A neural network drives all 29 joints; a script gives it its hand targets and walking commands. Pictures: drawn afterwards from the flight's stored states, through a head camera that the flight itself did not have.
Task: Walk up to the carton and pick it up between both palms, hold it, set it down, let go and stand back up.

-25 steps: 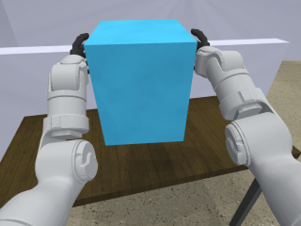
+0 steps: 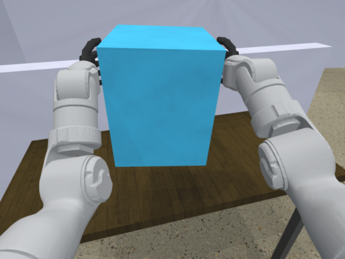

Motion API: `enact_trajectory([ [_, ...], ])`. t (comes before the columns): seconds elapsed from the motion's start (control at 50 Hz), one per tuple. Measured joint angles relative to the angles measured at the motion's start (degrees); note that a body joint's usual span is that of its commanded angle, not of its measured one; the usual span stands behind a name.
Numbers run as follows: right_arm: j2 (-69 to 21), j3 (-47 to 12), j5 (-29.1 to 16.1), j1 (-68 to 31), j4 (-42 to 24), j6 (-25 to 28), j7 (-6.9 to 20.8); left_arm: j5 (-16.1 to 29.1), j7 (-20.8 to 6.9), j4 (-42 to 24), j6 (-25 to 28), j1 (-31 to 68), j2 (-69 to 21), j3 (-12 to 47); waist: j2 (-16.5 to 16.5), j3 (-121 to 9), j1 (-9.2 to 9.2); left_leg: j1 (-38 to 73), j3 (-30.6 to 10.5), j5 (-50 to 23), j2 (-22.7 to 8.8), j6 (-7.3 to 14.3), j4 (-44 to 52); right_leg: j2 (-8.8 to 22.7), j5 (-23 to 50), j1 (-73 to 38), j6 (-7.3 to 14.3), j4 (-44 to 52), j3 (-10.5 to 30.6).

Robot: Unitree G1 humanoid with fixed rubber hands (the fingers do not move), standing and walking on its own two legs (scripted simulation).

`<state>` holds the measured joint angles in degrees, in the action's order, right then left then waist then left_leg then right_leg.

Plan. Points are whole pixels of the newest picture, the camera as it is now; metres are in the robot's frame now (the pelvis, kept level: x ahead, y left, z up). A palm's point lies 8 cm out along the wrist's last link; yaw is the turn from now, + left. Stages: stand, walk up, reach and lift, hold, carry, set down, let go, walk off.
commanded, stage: hold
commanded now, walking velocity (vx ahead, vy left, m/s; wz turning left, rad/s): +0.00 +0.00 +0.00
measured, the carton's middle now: (161, 93) +0.38 +0.00 +0.27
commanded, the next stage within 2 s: none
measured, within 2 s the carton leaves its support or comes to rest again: neither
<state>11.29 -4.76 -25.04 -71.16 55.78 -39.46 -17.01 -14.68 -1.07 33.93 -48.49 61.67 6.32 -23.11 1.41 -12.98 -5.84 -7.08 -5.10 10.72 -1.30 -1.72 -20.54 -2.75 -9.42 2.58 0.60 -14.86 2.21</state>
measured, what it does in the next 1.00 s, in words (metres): stands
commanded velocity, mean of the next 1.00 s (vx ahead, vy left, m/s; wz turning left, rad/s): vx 0.00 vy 0.00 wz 0.00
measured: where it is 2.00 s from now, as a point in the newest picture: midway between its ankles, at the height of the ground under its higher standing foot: outside the picture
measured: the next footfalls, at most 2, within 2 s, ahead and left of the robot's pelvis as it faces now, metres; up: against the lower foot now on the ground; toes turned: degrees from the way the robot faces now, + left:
none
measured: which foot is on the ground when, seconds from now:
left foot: down 0.00-1.00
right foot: down 0.00-1.00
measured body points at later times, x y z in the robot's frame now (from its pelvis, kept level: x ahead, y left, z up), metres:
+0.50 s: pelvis +0.00 +0.00 +0.00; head -0.10 +0.02 +0.44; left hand +0.40 +0.14 +0.33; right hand +0.38 -0.15 +0.33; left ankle +0.01 +0.14 -0.75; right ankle -0.01 -0.11 -0.75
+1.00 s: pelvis +0.00 +0.00 +0.00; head -0.11 +0.01 +0.44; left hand +0.39 +0.15 +0.34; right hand +0.37 -0.15 +0.34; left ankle +0.01 +0.14 -0.75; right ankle -0.01 -0.11 -0.75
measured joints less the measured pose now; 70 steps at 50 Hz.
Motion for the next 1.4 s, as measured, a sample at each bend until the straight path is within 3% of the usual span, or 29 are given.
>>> enact_trajectory([
  [0.24,-0.7,1.9,1.3,-0.8,-1.2,-0.3,-0.9,1.5,-0.5,0.9,1.0,1.1,2.0,1.8,-1.3,0.1,-0.96,-1.7,-1.1,-0.2,0.0,-0.3,-0.4,-0.1,0.2,1.0,0.3,0.3,-1.1],
  [0.4,0.1,0.2,-0.8,0.0,-2.3,-0.5,-1.0,0.9,-0.5,-2.2,-0.5,-0.4,1.3,2.6,-1.4,0.3,-1.71,-1.4,-0.6,0.4,0.1,-0.1,-0.9,0.0,-0.1,0.6,0.0,0.3,-0.6],
  [0.66,0.4,-0.4,-1.2,0.8,-2.9,-0.6,-0.6,0.4,0.2,-4.8,-1.2,-2.3,-0.3,1.8,-0.6,0.2,-0.53,-0.3,0.2,0.7,0.0,0.0,-0.8,-0.1,-0.2,0.0,-0.1,0.0,0.3],
  [1.02,-0.6,1.6,1.2,-1.2,0.2,-0.1,-0.4,1.1,-0.6,2.2,0.9,1.9,2.2,1.7,-1.0,-0.4,-0.69,-1.8,-0.7,-0.6,-0.1,-0.3,0.0,-0.2,0.4,1.5,0.3,0.2,-0.7],
  [1.4,0.1,0.5,-0.4,0.3,-1.9,-0.1,-0.5,1.4,0.1,-2.1,0.1,-1.0,1.1,3.1,-1.1,0.0,-0.96,-1.6,-0.2,0.1,0.1,0.0,-0.9,0.0,0.2,1.0,-0.1,0.1,-0.1],
])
